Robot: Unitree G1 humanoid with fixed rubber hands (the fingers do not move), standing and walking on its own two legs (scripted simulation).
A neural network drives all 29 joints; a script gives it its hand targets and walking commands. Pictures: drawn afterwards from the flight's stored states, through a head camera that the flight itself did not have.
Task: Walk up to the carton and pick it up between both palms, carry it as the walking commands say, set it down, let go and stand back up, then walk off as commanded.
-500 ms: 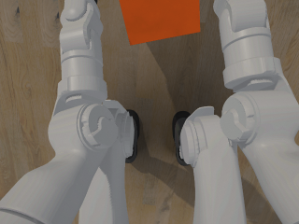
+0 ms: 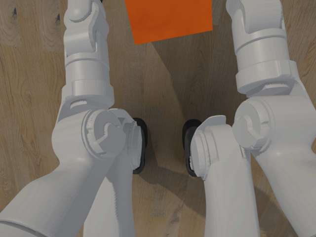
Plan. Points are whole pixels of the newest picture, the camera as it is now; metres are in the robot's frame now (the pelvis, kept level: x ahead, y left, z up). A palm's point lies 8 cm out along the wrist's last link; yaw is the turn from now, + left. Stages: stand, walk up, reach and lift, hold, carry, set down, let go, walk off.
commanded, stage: set down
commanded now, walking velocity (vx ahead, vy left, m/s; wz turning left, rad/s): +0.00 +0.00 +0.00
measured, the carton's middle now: out of the picture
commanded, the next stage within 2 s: none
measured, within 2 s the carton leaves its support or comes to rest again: neither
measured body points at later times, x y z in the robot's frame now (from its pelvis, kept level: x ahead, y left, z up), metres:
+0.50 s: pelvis +0.00 +0.00 +0.00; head +0.39 +0.00 +0.21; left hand +0.52 +0.17 -0.23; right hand +0.57 -0.08 -0.21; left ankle +0.07 +0.13 -0.36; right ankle +0.07 -0.07 -0.36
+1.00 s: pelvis -0.04 +0.01 -0.02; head +0.33 +0.04 +0.21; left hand +0.48 +0.23 -0.20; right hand +0.55 -0.09 -0.19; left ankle +0.07 +0.13 -0.36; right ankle +0.07 -0.07 -0.36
